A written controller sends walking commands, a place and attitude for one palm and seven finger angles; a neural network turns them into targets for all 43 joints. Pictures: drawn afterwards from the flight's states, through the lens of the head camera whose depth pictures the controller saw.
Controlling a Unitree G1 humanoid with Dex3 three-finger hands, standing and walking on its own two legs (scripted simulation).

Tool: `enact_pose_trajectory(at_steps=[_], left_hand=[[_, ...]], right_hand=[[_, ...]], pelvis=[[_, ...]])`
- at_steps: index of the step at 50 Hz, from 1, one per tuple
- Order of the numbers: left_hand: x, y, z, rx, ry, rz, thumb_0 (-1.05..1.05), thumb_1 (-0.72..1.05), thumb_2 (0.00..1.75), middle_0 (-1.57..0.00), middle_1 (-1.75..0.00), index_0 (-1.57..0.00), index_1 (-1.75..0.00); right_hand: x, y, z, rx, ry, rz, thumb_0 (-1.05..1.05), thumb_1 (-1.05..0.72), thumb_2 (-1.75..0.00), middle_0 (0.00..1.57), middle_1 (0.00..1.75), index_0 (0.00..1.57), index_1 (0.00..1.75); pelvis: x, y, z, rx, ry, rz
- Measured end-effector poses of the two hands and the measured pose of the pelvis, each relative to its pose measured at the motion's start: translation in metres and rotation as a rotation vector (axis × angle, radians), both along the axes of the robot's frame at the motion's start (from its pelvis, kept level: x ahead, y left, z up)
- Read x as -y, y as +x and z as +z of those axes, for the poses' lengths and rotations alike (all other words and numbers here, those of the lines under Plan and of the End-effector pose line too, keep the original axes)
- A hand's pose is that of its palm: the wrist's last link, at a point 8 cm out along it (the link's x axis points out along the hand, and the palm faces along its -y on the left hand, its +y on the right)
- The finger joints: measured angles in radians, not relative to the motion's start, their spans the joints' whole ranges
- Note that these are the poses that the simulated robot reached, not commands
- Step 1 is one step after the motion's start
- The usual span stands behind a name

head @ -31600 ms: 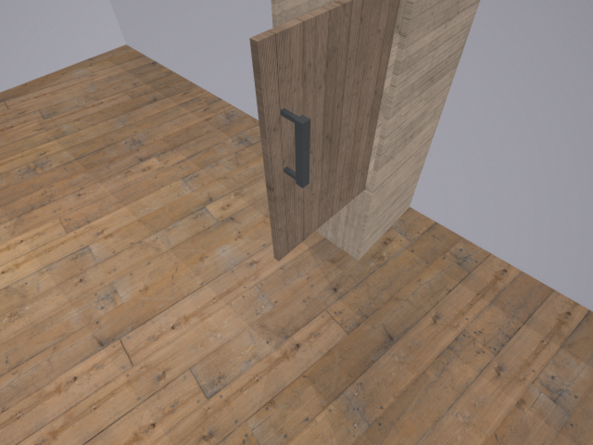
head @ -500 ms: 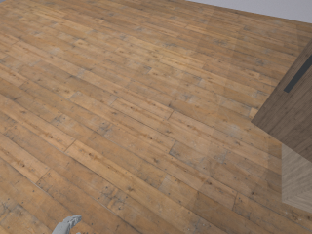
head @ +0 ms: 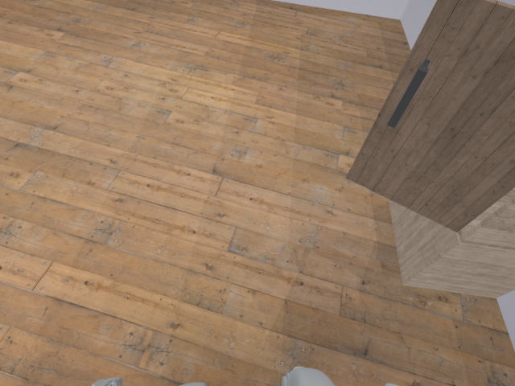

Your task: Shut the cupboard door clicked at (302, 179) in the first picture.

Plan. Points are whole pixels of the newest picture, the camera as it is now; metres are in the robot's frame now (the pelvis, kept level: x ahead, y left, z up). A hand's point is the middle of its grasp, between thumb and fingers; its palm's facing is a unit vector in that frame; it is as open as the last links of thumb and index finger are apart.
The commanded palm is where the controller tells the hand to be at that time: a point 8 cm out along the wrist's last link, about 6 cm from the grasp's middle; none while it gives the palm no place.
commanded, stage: turn to face it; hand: left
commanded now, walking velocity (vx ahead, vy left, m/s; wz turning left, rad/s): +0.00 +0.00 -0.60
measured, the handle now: (408, 94) +0.75 -0.31 +0.04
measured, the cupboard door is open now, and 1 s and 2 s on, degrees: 65 65 65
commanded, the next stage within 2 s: take the last steps up to it in 0.66 s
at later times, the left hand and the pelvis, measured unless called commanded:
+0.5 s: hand (188, 375) +0.15 +0.12 -0.15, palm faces -0.28 -0.93 -0.26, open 7.4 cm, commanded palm none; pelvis +0.00 -0.04 +0.00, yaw -16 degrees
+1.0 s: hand (196, 358) +0.18 +0.11 -0.16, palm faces -0.43 -0.88 -0.20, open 7.4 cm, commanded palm none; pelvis +0.03 -0.04 +0.01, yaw -26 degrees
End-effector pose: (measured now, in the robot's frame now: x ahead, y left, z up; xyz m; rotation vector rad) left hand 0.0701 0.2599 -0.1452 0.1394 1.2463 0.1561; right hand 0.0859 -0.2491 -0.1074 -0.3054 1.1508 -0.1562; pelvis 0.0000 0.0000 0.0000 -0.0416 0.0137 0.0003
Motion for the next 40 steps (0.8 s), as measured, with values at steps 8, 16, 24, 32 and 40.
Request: enact_pose_trajectory(at_steps=[8, 16, 24, 32, 40], left_hand=[[0.01, 0.044, 0.017, 0.029, 0.019, -0.123, 0.01, 0.91, 0.9, -0.19, -0.29, -0.2, -0.3], [0.062, 0.095, 0.022, 0.131, 0.073, -0.286, 0.01, 0.91, 0.9, -0.19, -0.29, -0.2, -0.3], [0.091, 0.087, 0.028, 0.083, 0.065, -0.346, 0.01, 0.9, 0.9, -0.2, -0.29, -0.2, -0.3], [0.085, 0.085, 0.007, 0.026, 0.01, -0.351, 0.01, 0.9, 0.9, -0.2, -0.3, -0.21, -0.3], [0.067, 0.096, -0.001, -0.034, 0.005, -0.37, 0.01, 0.91, 0.9, -0.2, -0.29, -0.2, -0.3]], right_hand=[[0.006, -0.059, -0.005, -0.07, 0.033, -0.161, 0.01, -0.9, -0.89, 0.2, 0.3, 0.2, 0.3], [0.041, -0.122, -0.043, -0.152, 0.093, -0.324, 0.01, -0.9, -0.89, 0.2, 0.3, 0.2, 0.3], [0.054, -0.123, -0.034, -0.131, 0.093, -0.396, 0.01, -0.91, -0.89, 0.19, 0.3, 0.2, 0.29], [0.039, -0.098, -0.022, -0.066, 0.067, -0.411, 0.01, -0.91, -0.89, 0.19, 0.3, 0.2, 0.29], [0.011, -0.099, -0.014, -0.06, 0.05, -0.42, 0.01, -0.9, -0.89, 0.2, 0.3, 0.2, 0.29]], pelvis=[[0.003, 0.0, 0.007, 0.0, -0.009, -0.107], [0.032, -0.002, -0.012, -0.004, 0.036, -0.201], [0.039, -0.002, 0.0, 0.001, 0.044, -0.269], [0.027, 0.012, -0.002, -0.005, 0.031, -0.321], [0.015, 0.02, 0.0, -0.002, 0.015, -0.377]])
